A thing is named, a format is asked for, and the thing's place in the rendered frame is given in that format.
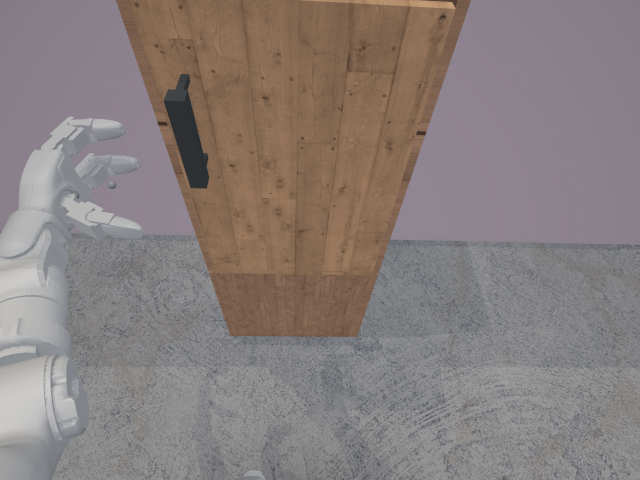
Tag handle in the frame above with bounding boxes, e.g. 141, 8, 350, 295
164, 74, 209, 189

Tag left robot forearm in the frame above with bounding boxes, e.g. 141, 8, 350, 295
0, 209, 72, 367

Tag left robot hand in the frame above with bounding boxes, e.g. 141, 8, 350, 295
18, 117, 144, 241

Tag left robot upper arm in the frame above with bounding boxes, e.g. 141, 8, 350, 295
0, 354, 89, 480

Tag cupboard door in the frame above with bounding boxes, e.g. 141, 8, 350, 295
128, 0, 455, 275

